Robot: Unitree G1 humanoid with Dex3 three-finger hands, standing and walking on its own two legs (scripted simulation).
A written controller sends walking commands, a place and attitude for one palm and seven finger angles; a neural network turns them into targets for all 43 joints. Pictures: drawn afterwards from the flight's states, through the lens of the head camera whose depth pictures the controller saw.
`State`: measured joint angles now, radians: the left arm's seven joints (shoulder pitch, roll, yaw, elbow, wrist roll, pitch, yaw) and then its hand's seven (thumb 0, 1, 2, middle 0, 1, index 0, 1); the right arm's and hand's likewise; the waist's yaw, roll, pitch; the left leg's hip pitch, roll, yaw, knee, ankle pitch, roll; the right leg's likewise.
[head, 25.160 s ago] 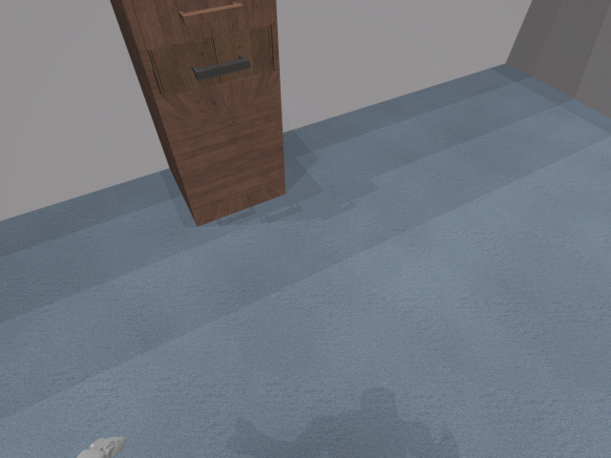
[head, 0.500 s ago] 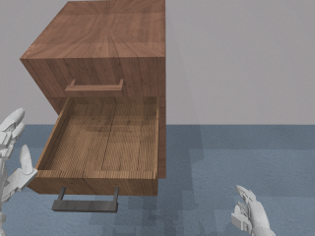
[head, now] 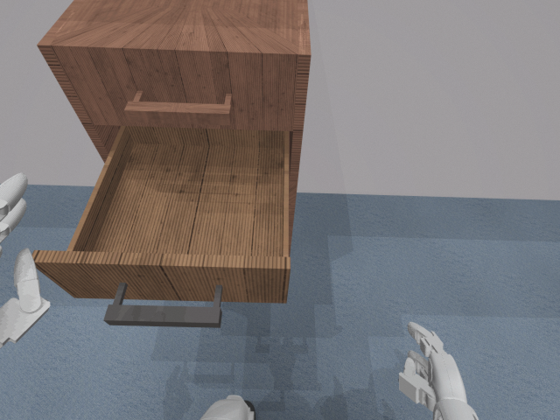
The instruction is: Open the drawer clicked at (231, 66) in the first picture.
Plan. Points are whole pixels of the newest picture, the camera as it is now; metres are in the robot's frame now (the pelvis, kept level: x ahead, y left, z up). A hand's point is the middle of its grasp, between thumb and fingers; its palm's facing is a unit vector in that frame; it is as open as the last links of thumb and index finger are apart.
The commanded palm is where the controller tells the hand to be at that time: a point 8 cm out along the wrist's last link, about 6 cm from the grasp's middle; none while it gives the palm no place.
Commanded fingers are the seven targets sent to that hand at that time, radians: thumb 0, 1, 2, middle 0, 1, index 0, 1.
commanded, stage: step back with the hand held close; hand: left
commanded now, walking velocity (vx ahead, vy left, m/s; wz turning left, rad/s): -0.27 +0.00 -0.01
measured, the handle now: (167, 302) +0.29 +0.21 -0.07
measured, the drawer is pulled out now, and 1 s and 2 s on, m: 0.30 0.30 0.30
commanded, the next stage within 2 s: stop stepping back and stand still in 0.66 s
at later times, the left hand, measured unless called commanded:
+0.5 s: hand (44, 375) +0.14 +0.20 +0.17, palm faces +0.22 -0.84 -0.49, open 7.4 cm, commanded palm +0.07 +0.27 +0.19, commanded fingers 0.00 0.90 0.90 -0.20 -0.30 -0.20 -0.30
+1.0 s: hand out of the picture +0.01 +0.17 +0.17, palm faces +0.30 -0.82 -0.50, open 7.4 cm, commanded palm -0.05 +0.22 +0.19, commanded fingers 0.00 0.90 0.90 -0.20 -0.30 -0.20 -0.30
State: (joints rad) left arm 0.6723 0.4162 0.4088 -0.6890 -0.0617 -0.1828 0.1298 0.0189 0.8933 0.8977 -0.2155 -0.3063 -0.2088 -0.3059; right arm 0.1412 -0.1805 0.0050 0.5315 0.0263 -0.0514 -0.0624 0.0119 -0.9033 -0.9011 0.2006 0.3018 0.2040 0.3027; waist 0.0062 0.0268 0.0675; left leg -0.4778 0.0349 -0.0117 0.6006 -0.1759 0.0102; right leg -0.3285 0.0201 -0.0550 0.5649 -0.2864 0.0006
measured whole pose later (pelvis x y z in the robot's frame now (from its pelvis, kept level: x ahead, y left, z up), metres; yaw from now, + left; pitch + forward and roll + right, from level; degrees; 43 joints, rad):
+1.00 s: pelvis -0.18 -0.05 +0.01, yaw -1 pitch +1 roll +1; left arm 0.71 0.38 0.38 -0.64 -0.05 -0.18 0.14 0.02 0.89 0.90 -0.22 -0.31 -0.21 -0.31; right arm 0.19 -0.19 -0.01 0.61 0.02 -0.04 -0.05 0.01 -0.90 -0.90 0.20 0.30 0.21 0.30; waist -0.02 -0.02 0.03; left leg -0.50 -0.01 -0.01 0.98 -0.39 -0.01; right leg -0.27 -0.02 -0.06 0.53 -0.29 -0.03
